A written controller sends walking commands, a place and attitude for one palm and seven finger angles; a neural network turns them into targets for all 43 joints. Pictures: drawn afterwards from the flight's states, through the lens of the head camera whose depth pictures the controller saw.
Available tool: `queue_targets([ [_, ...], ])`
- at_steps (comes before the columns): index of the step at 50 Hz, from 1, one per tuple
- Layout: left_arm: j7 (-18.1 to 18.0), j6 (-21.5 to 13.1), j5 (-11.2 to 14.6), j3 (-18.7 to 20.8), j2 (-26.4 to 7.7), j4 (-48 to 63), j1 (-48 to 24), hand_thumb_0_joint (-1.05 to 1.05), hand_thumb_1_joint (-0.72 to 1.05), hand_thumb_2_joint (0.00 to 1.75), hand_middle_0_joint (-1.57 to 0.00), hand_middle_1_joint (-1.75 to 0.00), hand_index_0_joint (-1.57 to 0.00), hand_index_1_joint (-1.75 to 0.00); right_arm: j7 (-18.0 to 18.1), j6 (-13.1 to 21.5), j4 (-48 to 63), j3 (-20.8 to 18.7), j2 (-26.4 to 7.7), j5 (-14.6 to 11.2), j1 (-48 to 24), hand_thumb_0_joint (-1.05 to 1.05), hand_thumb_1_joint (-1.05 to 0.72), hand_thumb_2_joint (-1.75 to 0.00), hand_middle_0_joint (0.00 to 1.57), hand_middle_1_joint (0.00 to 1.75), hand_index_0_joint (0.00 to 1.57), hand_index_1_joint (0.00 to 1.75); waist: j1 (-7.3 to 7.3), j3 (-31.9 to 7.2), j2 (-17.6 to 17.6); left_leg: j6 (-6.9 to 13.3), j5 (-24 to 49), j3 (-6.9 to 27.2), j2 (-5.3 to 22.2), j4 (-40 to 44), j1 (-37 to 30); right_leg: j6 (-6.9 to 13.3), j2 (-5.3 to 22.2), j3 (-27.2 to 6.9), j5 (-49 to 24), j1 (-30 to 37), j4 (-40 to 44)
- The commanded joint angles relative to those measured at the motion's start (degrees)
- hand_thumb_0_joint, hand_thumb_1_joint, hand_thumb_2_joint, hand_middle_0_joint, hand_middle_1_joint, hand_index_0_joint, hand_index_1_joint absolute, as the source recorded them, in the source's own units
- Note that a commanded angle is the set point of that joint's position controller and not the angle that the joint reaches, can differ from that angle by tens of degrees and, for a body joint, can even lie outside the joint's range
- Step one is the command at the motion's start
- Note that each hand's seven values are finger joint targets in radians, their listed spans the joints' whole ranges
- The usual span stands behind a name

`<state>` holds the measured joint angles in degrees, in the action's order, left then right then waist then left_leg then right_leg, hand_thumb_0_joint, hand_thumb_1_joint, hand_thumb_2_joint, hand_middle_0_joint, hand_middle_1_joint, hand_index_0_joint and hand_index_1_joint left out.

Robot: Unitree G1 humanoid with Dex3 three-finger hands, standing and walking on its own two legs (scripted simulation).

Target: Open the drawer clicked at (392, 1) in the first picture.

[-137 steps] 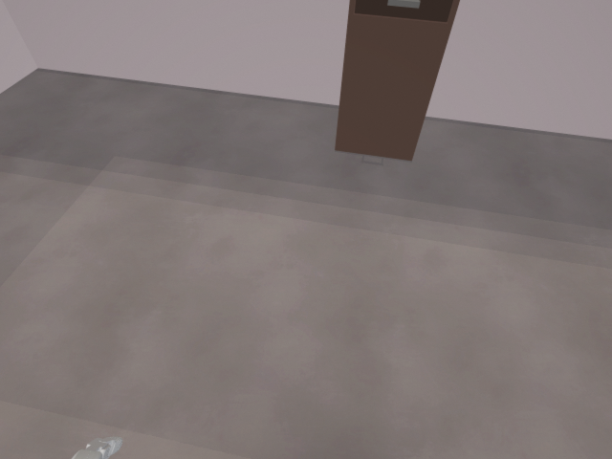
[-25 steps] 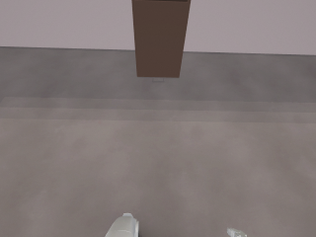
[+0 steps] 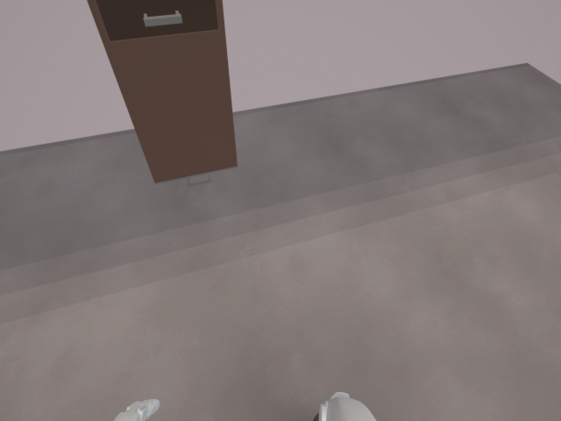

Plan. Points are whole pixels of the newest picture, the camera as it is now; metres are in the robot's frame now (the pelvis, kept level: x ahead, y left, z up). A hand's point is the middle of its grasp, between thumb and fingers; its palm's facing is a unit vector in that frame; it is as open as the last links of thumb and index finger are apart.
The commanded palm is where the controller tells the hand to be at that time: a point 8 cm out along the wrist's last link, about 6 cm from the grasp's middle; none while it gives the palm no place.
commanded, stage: walk to a spot facing it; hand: left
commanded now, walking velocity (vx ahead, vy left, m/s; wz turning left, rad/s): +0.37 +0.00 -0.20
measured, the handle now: (162, 17) +1.28 +0.40 -0.01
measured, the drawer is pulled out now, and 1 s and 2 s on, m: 0.00 0.00 0.00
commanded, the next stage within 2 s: turn to face it in 1.02 s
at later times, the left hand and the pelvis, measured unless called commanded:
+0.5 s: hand (171, 380) +0.22 +0.19 -0.20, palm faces +0.04 -0.98 -0.18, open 7.3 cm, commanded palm none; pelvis +0.23 +0.00 -0.02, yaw -3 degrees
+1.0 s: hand (230, 222) +0.56 +0.12 -0.18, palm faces -0.21 -0.95 -0.23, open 7.3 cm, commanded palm none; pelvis +0.43 -0.05 -0.02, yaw -13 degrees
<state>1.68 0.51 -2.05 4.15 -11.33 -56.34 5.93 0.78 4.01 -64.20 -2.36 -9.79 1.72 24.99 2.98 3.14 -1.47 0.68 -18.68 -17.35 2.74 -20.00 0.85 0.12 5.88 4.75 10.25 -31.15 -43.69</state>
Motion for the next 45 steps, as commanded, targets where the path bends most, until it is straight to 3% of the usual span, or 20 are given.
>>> queue_targets([
  [1, 0.4, -1.8, 0.2, -0.8, -0.6, 4.2, -4.2, 0.00, 0.90, 0.90, -0.20, -0.30, -0.20, -0.30, 0.3, 0.6, 0.7, -1.2, -7.3, 0.3, 4.6, 0.00, -0.90, -0.90, 0.20, 0.30, 0.20, 0.30, -0.11, 2.2, 8.0, 5.8, 30.4, 7.7, 16.5, 3.4, -2.0, 2.3, -2.6, 3.2, 3.7, 3.0, 8.0],
  [3, 0.0, -2.7, 0.0, -0.3, -2.5, 0.6, 5.9, 0.00, 0.90, 0.90, -0.20, -0.30, -0.20, -0.30, 0.2, 0.3, 0.4, -1.0, -7.7, -0.1, 3.7, 0.00, -0.90, -0.90, 0.20, 0.30, 0.20, 0.30, -5.23, -3.0, 5.3, 3.6, 42.4, 4.3, 13.8, -10.6, 0.6, 4.0, -6.7, 6.5, 1.1, 18.7, 14.2],
  [4, -0.5, -3.3, -0.2, 0.7, -5.8, -2.2, 14.8, 0.00, 0.90, 0.90, -0.20, -0.30, -0.20, -0.30, -0.3, 0.4, 0.9, -0.9, -7.2, -0.8, 2.5, 0.00, -0.90, -0.90, 0.20, 0.30, 0.20, 0.30, -9.30, -8.4, 3.9, 1.4, 37.2, 2.6, 12.4, -23.0, 10.3, 6.3, -2.2, 1.0, -1.3, 34.2, 14.8],
  [5, -1.4, -4.0, 0.0, 2.6, -12.7, -4.2, 23.0, 0.00, 0.90, 0.90, -0.20, -0.30, -0.20, -0.30, -0.5, 0.9, 2.8, -0.2, -3.8, -1.5, 3.4, 0.00, -0.90, -0.90, 0.20, 0.30, 0.20, 0.30, -11.33, -16.5, -9.0, -1.5, 7.1, 0.7, 5.4, -41.9, 27.4, 12.8, 13.9, -21.4, -4.7, 50.6, 17.6],
  [6, -1.6, -3.9, 1.4, 2.8, -15.8, -5.1, 25.1, 0.00, 0.90, 0.90, -0.20, -0.30, -0.20, -0.30, -0.2, 0.9, 4.5, -0.4, -4.1, -1.6, 0.0, 0.00, -0.90, -0.90, 0.20, 0.30, 0.20, 0.30, -11.15, -16.9, -8.6, -1.8, -14.9, 7.4, 1.6, -55.0, 36.2, 17.6, 21.1, -32.7, -12.3, 51.5, 23.3],
  [7, -1.8, -3.8, 1.5, 2.6, -14.7, -3.9, 21.2, 0.00, 0.90, 0.90, -0.20, -0.30, -0.20, -0.30, -0.3, 0.8, 4.7, -0.9, -4.6, -1.4, -3.9, 0.00, -0.90, -0.90, 0.20, 0.30, 0.20, 0.30, -10.79, -12.8, -5.5, -1.2, -11.0, 13.2, 4.6, -58.3, 37.7, 16.4, 19.7, -29.5, -8.7, 43.3, 25.1],
  [9, -2.4, -3.9, 1.3, 1.1, -8.6, -2.3, 12.6, 0.00, 0.90, 0.90, -0.20, -0.30, -0.20, -0.30, -0.4, -0.4, 5.0, -1.1, -3.1, -0.7, -6.7, 0.00, -0.90, -0.90, 0.20, 0.30, 0.20, 0.30, -6.09, -2.1, 0.1, -1.3, -3.5, 15.7, 8.6, -54.3, 36.8, 12.7, 15.7, -20.2, -2.9, 27.6, 28.9],
  [12, -2.5, -4.7, 0.7, -0.1, -4.7, -2.1, 8.9, 0.00, 0.90, 0.90, -0.20, -0.30, -0.20, -0.30, -0.8, -2.4, 3.0, -0.9, -0.4, -0.2, -0.9, 0.00, -0.90, -0.90, 0.20, 0.30, 0.20, 0.30, -0.92, -0.1, -3.0, -2.8, 0.3, 13.4, 8.4, -44.4, 28.7, 9.4, 10.1, -8.9, -2.7, 15.5, 31.7],
  [14, -2.6, -5.0, 0.5, 0.3, -4.4, -1.4, 8.1, 0.00, 0.90, 0.90, -0.20, -0.30, -0.20, -0.30, -1.3, -2.6, 4.0, -1.1, 0.7, -0.1, -0.7, 0.00, -0.90, -0.90, 0.20, 0.30, 0.20, 0.30, -0.09, 0.1, -5.0, -3.1, 3.3, 12.9, 8.3, -37.4, 26.9, 9.4, 8.6, -6.6, -0.3, 12.9, 32.6],
  [20, -1.9, -4.8, 0.4, 0.6, -7.6, -2.7, 10.8, 0.00, 0.90, 0.90, -0.20, -0.30, -0.20, -0.30, -2.7, -1.2, 8.1, -1.2, -1.9, -0.3, -10.6, 0.00, -0.90, -0.90, 0.20, 0.30, 0.20, 0.30, -2.55, 2.8, -6.0, -2.2, 5.6, 10.6, 6.0, -20.7, 23.2, 8.7, 8.9, -8.6, 8.0, 15.9, 31.5],
  [23, -1.7, -4.2, 0.7, 0.9, -8.2, -3.1, 10.9, 0.00, 0.90, 0.90, -0.20, -0.30, -0.20, -0.30, -2.3, -0.4, 7.0, -1.7, -4.5, -0.2, -5.9, 0.00, -0.90, -0.90, 0.20, 0.30, 0.20, 0.30, 0.49, 1.3, 0.7, -1.9, 6.1, 7.6, 3.1, -12.3, 10.3, 7.0, 6.6, -6.2, 6.3, 13.7, 23.0],
  [24, -1.5, -4.0, 0.8, 0.6, -6.6, -2.6, 11.4, 0.00, 0.90, 0.90, -0.20, -0.30, -0.20, -0.30, -1.7, -0.1, 5.1, -2.3, -7.7, 0.1, 0.4, 0.00, -0.90, -0.90, 0.20, 0.30, 0.20, 0.30, 3.05, -0.8, 7.3, -0.7, 2.0, 11.3, 4.8, -8.1, 1.2, 5.4, 2.7, -3.5, 2.3, 9.7, 11.1],
  [25, -0.9, -3.8, 1.4, 0.0, -2.7, -1.5, 12.7, 0.00, 0.90, 0.90, -0.20, -0.30, -0.20, -0.30, -1.0, 0.3, 3.8, -3.7, -14.1, 1.1, 6.8, 0.00, -0.90, -0.90, 0.20, 0.30, 0.20, 0.30, 4.63, -3.7, 21.0, 3.9, -7.1, 30.4, 18.4, 1.5, -6.1, 2.1, -4.4, 2.8, 12.0, -0.5, -7.9],
  [26, -1.0, -4.0, 1.0, -0.2, -3.2, 0.4, 10.2, 0.00, 0.90, 0.90, -0.20, -0.30, -0.20, -0.30, -0.8, -0.1, 3.3, -3.7, -16.0, 0.9, 10.2, 0.00, -0.90, -0.90, 0.20, 0.30, 0.20, 0.30, 5.47, -5.3, 24.1, 7.1, -12.5, 42.7, 24.9, 9.4, -6.2, 2.0, -6.7, -0.6, 23.0, -5.7, -20.9],
  [27, -1.1, -3.9, 0.8, 0.2, -4.3, 0.3, 7.7, 0.00, 0.90, 0.90, -0.20, -0.30, -0.20, -0.30, -0.1, -0.2, 3.6, -3.1, -13.7, 0.4, 6.1, 0.00, -0.90, -0.90, 0.20, 0.30, 0.20, 0.30, 4.43, -3.3, 18.3, 7.6, -15.1, 42.1, 25.6, 10.5, -2.3, 2.5, -3.4, -4.3, 19.1, -8.4, -27.9],
  [29, -0.2, -3.5, 0.5, 0.3, -3.6, -1.0, 7.3, 0.00, 0.90, 0.90, -0.20, -0.30, -0.20, -0.30, 0.1, 0.3, 6.1, -1.8, -9.2, 0.2, -1.7, 0.00, -0.90, -0.90, 0.20, 0.30, 0.20, 0.30, 0.85, 1.6, 8.6, 6.5, -11.1, 31.9, 22.4, 10.9, 5.8, 1.9, 0.6, -5.3, 10.4, -8.2, -29.4],
  [32, -0.1, -1.6, 0.2, 0.1, -1.1, -2.9, 12.5, 0.00, 0.90, 0.90, -0.20, -0.30, -0.20, -0.30, 0.4, 1.1, 6.1, -1.2, -6.8, -0.2, -5.4, 0.00, -0.90, -0.90, 0.20, 0.30, 0.20, 0.30, -3.09, 1.0, 8.8, 4.5, -0.2, 17.3, 17.4, 11.0, 10.4, 0.4, 1.5, -4.2, 4.5, -2.9, -25.1],
  [39, 0.0, -0.9, 0.2, 0.1, 0.8, 0.0, 5.1, 0.00, 0.90, 0.90, -0.20, -0.30, -0.20, -0.30, 0.2, 1.1, 2.7, -1.8, -4.7, -0.5, 0.1, 0.00, -0.90, -0.90, 0.20, 0.30, 0.20, 0.30, -1.71, 3.9, 6.8, 5.6, 9.6, 8.2, 16.4, 12.4, 4.4, -1.2, 2.6, -0.4, -1.4, -5.8, -7.8],
  [43, -0.1, -1.6, 0.3, 0.0, 1.2, 1.7, -0.4, 0.00, 0.90, 0.90, -0.20, -0.30, -0.20, -0.30, 0.0, 0.5, 0.9, -1.9, -4.4, 0.1, 3.2, 0.00, -0.90, -0.90, 0.20, 0.30, 0.20, 0.30, 0.23, 5.0, 7.7, 5.6, 15.7, 6.4, 17.2, 9.2, 1.3, 0.0, 0.5, 2.4, 0.4, -2.9, 2.4],
  [45, 0.0, -2.0, 0.3, 0.1, 0.9, 1.7, 0.0, 0.00, 0.90, 0.90, -0.20, -0.30, -0.20, -0.30, 0.1, 0.2, 0.6, -2.0, -4.8, 0.3, 2.5, 0.00, -0.90, -0.90, 0.20, 0.30, 0.20, 0.30, -0.45, 4.5, 8.1, 5.0, 20.2, 4.8, 17.5, 5.8, 0.3, 1.1, -0.8, 3.4, 1.0, 0.5, 5.7],
])
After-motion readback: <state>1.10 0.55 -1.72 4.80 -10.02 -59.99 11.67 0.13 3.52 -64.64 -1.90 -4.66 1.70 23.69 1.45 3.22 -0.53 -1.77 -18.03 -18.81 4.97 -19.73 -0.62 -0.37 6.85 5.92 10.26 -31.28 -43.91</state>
